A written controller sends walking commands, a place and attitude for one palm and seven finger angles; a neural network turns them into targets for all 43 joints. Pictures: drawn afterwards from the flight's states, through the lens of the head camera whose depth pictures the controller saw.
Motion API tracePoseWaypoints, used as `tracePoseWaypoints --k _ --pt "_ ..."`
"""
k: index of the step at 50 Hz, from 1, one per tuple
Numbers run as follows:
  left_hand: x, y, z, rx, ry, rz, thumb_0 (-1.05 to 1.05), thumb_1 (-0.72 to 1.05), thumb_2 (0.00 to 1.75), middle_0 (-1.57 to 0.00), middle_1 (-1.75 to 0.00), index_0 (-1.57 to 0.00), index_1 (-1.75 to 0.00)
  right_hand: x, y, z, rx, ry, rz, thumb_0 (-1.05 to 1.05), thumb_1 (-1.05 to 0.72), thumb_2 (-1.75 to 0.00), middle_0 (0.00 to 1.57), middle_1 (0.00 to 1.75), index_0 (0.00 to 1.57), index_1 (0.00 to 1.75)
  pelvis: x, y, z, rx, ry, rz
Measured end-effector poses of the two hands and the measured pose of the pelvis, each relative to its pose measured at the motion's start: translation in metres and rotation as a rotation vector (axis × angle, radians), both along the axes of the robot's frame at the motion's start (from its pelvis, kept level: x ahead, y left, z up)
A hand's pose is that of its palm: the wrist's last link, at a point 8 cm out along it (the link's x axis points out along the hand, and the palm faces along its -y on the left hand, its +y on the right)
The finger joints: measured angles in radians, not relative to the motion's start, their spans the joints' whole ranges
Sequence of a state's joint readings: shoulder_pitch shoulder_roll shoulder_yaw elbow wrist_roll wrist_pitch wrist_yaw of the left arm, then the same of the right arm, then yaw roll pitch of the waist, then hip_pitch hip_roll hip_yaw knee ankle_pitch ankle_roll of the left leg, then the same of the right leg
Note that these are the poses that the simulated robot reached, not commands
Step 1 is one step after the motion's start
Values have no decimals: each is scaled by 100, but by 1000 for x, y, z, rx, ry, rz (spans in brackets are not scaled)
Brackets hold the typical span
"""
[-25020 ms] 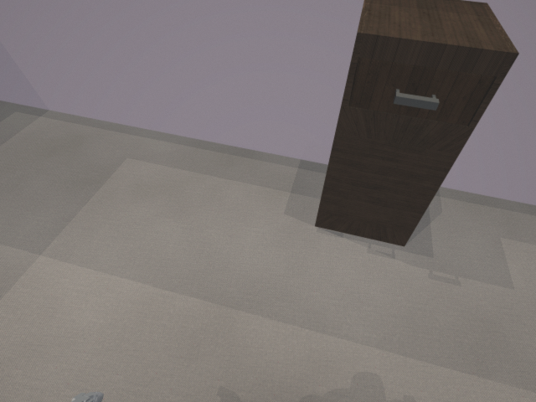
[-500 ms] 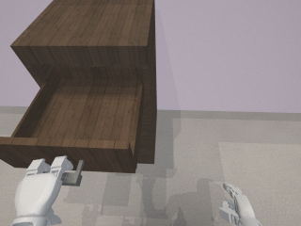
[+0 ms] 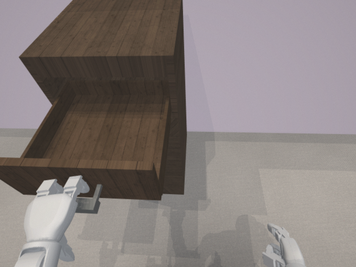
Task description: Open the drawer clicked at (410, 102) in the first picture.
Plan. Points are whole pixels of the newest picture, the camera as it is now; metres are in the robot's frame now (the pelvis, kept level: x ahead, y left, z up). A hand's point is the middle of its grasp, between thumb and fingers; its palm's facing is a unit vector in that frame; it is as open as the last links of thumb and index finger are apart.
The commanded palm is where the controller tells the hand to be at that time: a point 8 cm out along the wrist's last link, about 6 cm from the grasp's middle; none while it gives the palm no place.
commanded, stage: lift the hand off the handle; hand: left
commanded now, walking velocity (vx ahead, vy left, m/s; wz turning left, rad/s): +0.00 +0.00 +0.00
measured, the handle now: (73, 196) +0.25 +0.28 +0.01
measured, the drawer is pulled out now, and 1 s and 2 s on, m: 0.30 0.30 0.30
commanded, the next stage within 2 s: draw the hand back to the body in 1.14 s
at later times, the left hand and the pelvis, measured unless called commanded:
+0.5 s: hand (40, 205) +0.20 +0.29 +0.08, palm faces +0.05 -0.05 -1.00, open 13.6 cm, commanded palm +0.18 +0.28 +0.14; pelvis +0.01 +0.00 +0.02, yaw +0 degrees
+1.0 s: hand (21, 181) +0.22 +0.29 +0.16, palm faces +0.10 -0.07 -0.99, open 13.8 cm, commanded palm +0.18 +0.28 +0.21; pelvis +0.01 +0.02 +0.04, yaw +1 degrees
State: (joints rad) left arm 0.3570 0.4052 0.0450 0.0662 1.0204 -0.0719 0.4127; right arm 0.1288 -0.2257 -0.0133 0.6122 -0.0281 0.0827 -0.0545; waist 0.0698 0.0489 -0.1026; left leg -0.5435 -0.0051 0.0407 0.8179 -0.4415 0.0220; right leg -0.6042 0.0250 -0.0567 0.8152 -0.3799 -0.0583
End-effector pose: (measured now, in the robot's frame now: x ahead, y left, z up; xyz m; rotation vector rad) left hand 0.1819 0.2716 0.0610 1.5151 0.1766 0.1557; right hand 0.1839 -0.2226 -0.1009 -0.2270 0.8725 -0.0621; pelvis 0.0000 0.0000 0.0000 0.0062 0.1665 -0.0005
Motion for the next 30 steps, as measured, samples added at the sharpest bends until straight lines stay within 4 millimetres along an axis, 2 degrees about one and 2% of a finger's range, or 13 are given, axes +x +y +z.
tracePoseWaypoints --k 7,16,30 --pt "-2 3 29 10 -58 12 0 -49 30 -34 -120 -36 -123 3 1 8 13 -29 4 1 -91 -90 21 30 20 30 1 1 6 1 -28 0" --pt "-1 5 47 -5 -31 13 0 -49 30 -32 -120 -37 -123 18 6 21 3 -58 43 1 -91 -90 21 30 20 30 3 1 15 2 -65 6" --pt "-4 14 92 -9 -73 3 0 -49 30 -32 -120 -34 -122 38 21 38 10 -84 87 1 -91 -90 21 30 20 30 10 8 26 -8 -105 10"
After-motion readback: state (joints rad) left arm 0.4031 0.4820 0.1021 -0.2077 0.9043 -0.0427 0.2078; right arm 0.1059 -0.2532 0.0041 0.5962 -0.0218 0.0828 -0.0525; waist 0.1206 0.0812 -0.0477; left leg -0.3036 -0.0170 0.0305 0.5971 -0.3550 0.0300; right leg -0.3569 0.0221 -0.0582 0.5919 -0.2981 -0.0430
